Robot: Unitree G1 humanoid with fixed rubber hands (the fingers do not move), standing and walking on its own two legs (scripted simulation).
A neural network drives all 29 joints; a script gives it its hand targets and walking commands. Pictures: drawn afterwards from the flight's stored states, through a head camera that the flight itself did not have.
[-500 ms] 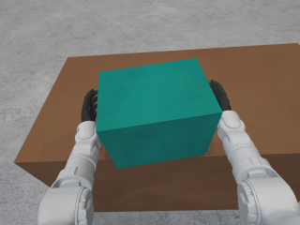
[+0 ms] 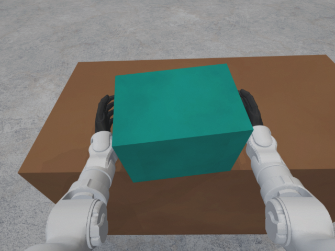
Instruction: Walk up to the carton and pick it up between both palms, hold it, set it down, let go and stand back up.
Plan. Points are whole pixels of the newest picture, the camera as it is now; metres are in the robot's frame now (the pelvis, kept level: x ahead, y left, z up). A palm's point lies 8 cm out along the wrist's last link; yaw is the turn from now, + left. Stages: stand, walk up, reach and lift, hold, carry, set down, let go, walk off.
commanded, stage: reach and lift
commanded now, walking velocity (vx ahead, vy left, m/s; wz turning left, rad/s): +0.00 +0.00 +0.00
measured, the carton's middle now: (177, 126) +0.41 +0.00 +0.07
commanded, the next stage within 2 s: none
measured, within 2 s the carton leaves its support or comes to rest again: neither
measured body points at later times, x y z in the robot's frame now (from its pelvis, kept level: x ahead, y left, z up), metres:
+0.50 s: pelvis +0.01 +0.00 +0.00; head -0.01 +0.00 +0.45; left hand +0.40 +0.20 +0.12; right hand +0.42 -0.17 +0.13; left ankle +0.01 +0.16 -0.74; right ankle +0.03 -0.13 -0.74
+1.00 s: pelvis +0.00 +0.01 +0.01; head -0.05 +0.01 +0.45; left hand +0.40 +0.21 +0.18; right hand +0.41 -0.16 +0.18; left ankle +0.01 +0.16 -0.74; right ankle +0.03 -0.13 -0.74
